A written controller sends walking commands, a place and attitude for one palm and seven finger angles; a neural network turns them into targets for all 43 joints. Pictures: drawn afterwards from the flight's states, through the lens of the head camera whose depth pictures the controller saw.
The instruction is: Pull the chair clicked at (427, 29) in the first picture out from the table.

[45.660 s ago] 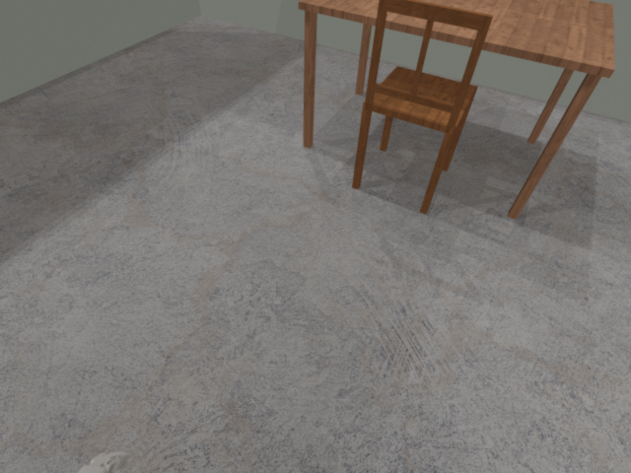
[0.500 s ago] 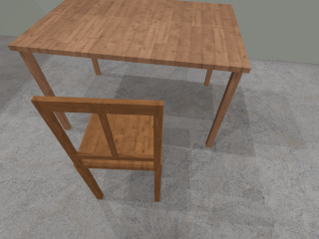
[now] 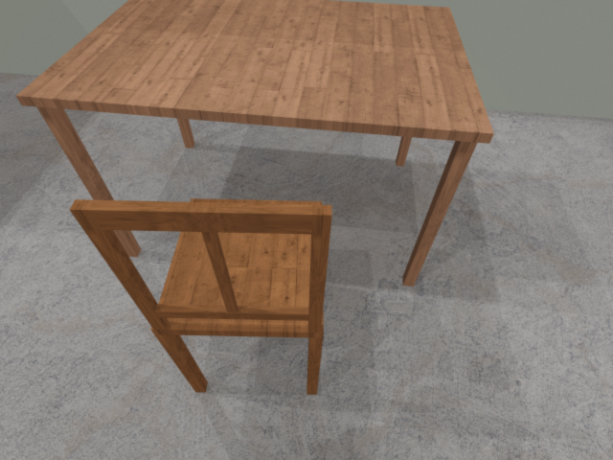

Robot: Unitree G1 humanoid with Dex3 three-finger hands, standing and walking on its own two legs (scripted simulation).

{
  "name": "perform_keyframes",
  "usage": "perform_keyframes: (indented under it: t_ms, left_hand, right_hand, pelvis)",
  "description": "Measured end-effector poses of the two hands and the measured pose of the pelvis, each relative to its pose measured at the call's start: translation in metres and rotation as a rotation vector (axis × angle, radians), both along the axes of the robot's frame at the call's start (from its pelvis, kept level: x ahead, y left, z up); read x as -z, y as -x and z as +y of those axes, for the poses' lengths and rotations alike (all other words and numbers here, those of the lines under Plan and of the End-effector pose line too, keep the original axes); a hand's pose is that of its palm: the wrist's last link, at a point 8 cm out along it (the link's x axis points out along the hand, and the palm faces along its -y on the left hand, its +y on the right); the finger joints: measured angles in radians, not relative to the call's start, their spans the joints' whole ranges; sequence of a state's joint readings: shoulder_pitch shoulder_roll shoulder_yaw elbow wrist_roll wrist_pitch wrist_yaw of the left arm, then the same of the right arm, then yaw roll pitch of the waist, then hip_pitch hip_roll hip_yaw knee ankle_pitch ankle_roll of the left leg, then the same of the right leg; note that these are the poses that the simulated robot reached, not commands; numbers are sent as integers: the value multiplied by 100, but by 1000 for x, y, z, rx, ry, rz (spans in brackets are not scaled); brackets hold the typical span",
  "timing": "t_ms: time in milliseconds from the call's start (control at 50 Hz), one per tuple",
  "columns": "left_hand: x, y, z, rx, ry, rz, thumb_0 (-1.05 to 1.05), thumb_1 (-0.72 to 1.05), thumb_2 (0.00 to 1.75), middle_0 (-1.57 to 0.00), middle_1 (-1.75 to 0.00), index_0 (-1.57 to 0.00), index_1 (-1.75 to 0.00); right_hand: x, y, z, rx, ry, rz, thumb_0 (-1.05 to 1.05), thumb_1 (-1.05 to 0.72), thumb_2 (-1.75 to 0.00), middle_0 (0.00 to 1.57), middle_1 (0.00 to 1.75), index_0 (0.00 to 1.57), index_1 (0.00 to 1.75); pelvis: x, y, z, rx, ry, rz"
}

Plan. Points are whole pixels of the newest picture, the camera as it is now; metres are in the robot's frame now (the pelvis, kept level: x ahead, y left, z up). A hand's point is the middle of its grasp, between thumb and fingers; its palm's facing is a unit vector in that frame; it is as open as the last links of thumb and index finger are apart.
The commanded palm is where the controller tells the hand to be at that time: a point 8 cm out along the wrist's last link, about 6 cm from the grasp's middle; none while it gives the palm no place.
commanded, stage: come to a stop and stand still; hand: left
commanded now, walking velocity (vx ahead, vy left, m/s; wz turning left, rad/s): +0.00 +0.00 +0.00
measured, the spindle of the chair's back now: (222, 274) +0.43 +0.18 -0.09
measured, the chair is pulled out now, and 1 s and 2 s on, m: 0.28 0.28 0.28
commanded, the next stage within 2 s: look again from close up in 0.70 s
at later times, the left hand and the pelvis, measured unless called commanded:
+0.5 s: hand out of the picture +0.01 +0.13 -0.17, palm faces +0.02 -0.98 -0.21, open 7.3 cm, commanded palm none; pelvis +0.01 -0.04 +0.00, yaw +0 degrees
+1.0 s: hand out of the picture -0.01 +0.12 -0.17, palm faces +0.02 -0.98 -0.18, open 7.4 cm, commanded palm none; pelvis -0.01 -0.05 +0.01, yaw +1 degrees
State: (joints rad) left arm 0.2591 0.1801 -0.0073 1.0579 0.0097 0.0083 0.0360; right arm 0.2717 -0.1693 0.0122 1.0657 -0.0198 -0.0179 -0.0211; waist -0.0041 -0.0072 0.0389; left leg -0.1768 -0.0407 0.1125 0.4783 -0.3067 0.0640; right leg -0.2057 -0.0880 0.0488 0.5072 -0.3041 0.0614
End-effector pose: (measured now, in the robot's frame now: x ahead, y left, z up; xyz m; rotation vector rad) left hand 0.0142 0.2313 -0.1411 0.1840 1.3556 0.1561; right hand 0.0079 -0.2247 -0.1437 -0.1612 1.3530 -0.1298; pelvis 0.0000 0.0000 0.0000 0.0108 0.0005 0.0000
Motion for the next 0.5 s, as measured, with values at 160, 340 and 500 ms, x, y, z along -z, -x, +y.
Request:
perform_keyframes:
  t_ms: [160, 340, 500]
  left_hand:
    - [2, -1, -22, -11, 12, 14, 0, 92, 90, -20, -30, -20, -30]
    - [0, 1, -38, -15, 10, 13, 0, 92, 90, -20, -30, -20, -30]
    - [-1, 8, -51, -15, 16, 22, 0, 92, 90, -20, -30, -20, -30]
  right_hand:
    - [1, -11, -15, 5, 2, -4, 1, -92, -89, 20, 30, 20, 30]
    - [0, -19, -33, 2, 3, -10, 1, -92, -89, 20, 30, 20, 30]
    - [-1, -16, -43, 3, 0, 4, 1, -92, -89, 20, 30, 20, 30]
  pelvis:
    - [0, -8, -15, -3, -1, -8]
    - [-2, -9, -32, -6, -1, -9]
    - [-3, -7, -43, -7, 0, -7]
